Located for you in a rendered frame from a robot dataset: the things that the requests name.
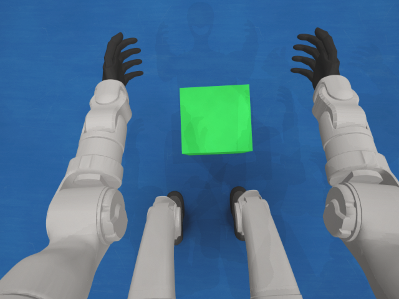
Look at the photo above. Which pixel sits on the left robot forearm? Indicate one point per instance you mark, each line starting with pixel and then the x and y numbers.
pixel 102 141

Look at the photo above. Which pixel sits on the robot left upper arm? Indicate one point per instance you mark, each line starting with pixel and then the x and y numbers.
pixel 82 223

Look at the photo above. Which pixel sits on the left robot hand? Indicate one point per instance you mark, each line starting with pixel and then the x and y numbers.
pixel 113 67

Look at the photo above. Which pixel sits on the robot right upper arm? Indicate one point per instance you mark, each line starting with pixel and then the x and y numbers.
pixel 366 218

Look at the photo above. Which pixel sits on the carton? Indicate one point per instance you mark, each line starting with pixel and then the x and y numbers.
pixel 215 120

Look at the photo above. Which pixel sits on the robot right foot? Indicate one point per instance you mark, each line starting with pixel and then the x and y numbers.
pixel 236 192

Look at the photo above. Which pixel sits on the robot right thigh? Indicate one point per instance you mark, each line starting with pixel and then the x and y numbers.
pixel 270 273

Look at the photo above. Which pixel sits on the right robot hand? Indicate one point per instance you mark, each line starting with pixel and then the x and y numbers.
pixel 325 60

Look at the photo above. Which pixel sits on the right robot forearm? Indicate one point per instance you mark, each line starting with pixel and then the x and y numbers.
pixel 346 137

